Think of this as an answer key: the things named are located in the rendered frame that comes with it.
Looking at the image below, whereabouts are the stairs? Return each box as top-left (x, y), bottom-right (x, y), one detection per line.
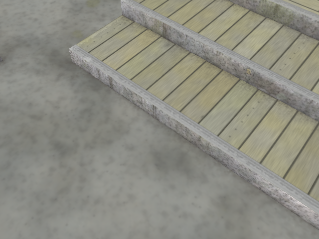
top-left (69, 0), bottom-right (319, 230)

